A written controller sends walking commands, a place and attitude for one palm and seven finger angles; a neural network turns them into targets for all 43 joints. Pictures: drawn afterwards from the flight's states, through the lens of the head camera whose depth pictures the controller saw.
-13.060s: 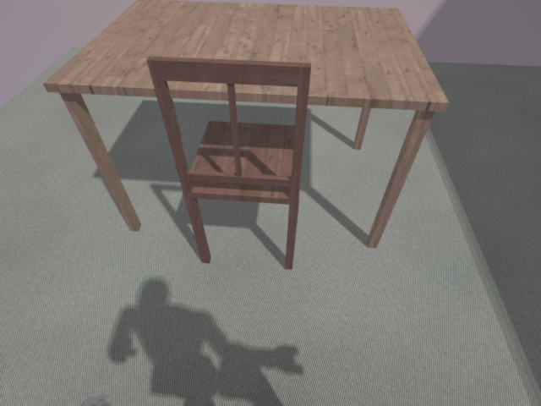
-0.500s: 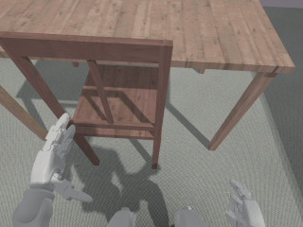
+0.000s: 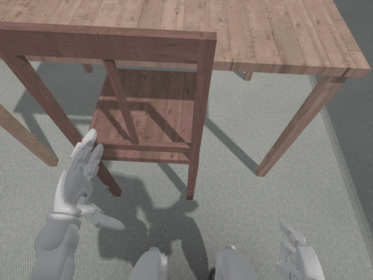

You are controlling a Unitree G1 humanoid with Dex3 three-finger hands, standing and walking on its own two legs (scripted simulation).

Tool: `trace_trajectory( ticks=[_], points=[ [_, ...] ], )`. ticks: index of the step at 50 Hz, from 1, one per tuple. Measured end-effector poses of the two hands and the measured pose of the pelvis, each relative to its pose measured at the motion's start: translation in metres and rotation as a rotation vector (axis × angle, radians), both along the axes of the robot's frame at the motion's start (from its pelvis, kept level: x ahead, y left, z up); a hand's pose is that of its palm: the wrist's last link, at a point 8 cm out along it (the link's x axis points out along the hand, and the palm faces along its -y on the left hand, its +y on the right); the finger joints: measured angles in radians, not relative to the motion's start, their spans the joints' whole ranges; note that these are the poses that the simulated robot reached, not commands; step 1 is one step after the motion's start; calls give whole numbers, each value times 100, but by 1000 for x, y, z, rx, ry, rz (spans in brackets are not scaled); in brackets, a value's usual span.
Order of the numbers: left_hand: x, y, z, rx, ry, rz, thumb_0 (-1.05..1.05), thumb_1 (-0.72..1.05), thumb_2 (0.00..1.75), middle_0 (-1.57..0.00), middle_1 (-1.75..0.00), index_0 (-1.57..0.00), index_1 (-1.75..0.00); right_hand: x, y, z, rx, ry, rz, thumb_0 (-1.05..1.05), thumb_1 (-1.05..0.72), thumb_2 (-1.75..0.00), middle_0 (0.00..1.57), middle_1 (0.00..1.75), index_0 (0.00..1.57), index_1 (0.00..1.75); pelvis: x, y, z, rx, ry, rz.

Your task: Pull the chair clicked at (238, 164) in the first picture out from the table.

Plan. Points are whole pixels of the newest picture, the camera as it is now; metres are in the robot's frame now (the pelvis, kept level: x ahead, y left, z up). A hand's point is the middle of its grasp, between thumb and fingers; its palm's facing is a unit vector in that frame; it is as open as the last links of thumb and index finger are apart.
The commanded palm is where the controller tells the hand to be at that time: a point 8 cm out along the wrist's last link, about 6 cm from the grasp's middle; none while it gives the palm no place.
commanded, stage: aim the fingers beside a spindle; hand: left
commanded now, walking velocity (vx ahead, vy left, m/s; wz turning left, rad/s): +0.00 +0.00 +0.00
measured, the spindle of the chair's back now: (125, 109) +0.49 +0.17 +0.02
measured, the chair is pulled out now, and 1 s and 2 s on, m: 0.00 0.00 0.00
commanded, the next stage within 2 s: none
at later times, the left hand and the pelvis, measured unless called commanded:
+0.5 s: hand (124, 168) +0.34 +0.15 +0.02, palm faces -0.05 -1.00 -0.02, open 16.9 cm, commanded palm +0.32 +0.20 +0.02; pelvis +0.00 +0.01 -0.01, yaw +0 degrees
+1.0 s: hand (131, 173) +0.33 +0.13 +0.01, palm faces -0.05 -1.00 -0.03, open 16.9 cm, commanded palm +0.32 +0.19 +0.02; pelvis +0.00 -0.01 -0.01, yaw +0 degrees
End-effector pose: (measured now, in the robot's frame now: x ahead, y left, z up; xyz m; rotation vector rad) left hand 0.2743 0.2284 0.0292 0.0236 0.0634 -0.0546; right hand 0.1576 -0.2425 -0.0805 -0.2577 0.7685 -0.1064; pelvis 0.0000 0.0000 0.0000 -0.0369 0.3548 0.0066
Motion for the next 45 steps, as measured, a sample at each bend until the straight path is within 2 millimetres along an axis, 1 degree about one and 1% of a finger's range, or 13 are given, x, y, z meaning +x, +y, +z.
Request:
trace_trajectory(
  ticks=[7,9,15,17,20,23,28,31,33,37,40,42,45],
  points=[
    [8,-6,7,-7,-69,1,-2,-50,30,-6,-8,-6,-8,-3,3,-3,-5,17,1,1,-90,-89,20,30,20,30,-1,3,-2,-2,8,-1],
    [13,-7,5,-7,-74,4,-2,-50,30,-6,-8,-6,-8,-4,4,-6,-6,26,5,1,-90,-89,20,30,20,30,-1,4,-3,-2,12,0],
    [27,-15,-14,-13,-16,-15,-2,-50,30,-6,-8,-6,-8,-7,4,-14,-4,56,-2,1,-90,-89,20,30,20,30,-3,5,-9,-3,27,-1],
    [29,-20,-15,-15,-15,-24,-2,-50,30,-6,-8,-6,-8,-9,4,-15,-2,63,-8,1,-90,-89,20,30,20,30,-3,6,-9,-3,30,-3],
    [34,-27,-9,-13,-44,-27,-2,-50,30,-6,-8,-6,-8,-11,5,-18,3,77,-13,1,-90,-89,20,30,20,30,-2,7,-9,-1,34,-6],
    [41,-28,-7,-7,-71,-11,-2,-50,30,-6,-8,-6,-8,-12,6,-21,8,96,-11,1,-90,-89,20,30,20,30,-1,6,-10,2,39,-8],
    [53,-26,-19,-1,-38,9,-2,-50,30,-6,-8,-6,-8,-15,4,-28,14,129,-12,1,-90,-89,20,30,20,30,0,4,-13,3,52,-7],
    [55,-32,-26,-6,-14,-8,-2,-50,30,-6,-8,-6,-8,-17,2,-31,14,143,-20,1,-90,-89,20,30,20,30,0,3,-14,3,58,-8],
    [55,-37,-25,-10,-17,-22,-2,-50,30,-6,-8,-6,-8,-18,0,-31,14,149,-27,1,-90,-89,20,30,20,30,1,3,-14,3,59,-9],
    [53,-42,-13,-6,-57,-24,-2,-50,30,-6,-8,-6,-8,-19,-1,-31,22,154,-38,1,-90,-89,20,30,20,30,3,2,-12,8,55,-14],
    [51,-40,-7,11,-73,-4,-2,-50,30,-7,-8,-6,-8,-18,-2,-30,31,155,-37,1,-90,-89,20,30,20,30,4,0,-10,11,51,-15],
    [51,-37,-8,18,-61,10,-2,-50,30,-7,-8,-6,-8,-17,-2,-30,36,154,-32,1,-90,-89,20,30,20,30,4,-1,-10,13,49,-14],
    [48,-35,-18,17,-21,19,-2,-50,30,-6,-8,-6,-8,-16,-4,-30,37,152,-25,1,-90,-89,20,30,20,30,3,-4,-11,15,48,-12]
  ],
)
